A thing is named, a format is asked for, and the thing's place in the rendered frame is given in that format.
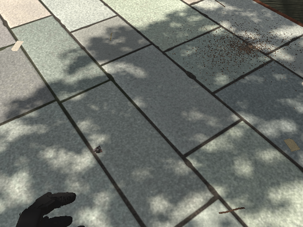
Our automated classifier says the robot left hand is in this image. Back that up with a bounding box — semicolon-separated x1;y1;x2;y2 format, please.
16;192;85;227

